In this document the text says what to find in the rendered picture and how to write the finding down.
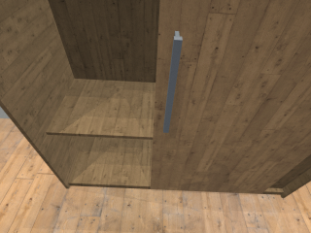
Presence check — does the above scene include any wardrobe door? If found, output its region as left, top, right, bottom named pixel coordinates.
left=270, top=154, right=311, bottom=188
left=150, top=0, right=311, bottom=194

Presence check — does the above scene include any handle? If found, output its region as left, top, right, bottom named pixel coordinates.
left=163, top=31, right=183, bottom=133

